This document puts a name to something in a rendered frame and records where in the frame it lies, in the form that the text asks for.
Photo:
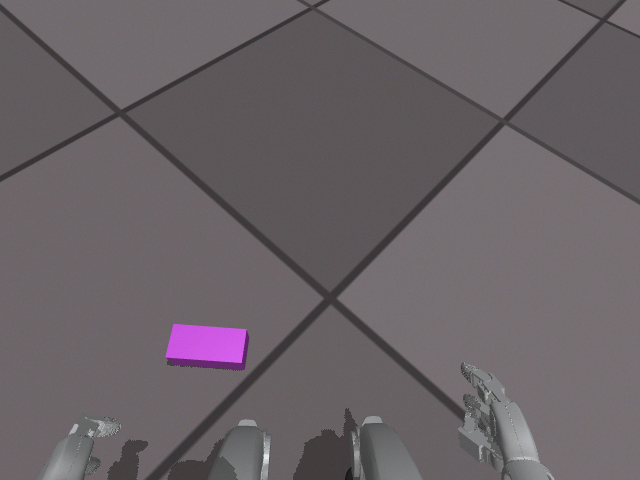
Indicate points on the carton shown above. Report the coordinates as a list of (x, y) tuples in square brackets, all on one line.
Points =
[(206, 346)]

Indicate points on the right robot arm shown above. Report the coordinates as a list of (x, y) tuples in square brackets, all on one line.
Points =
[(525, 470)]

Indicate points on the left robot hand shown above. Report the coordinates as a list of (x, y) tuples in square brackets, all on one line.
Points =
[(71, 459)]

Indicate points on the right robot hand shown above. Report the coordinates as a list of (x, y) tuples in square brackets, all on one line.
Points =
[(504, 435)]

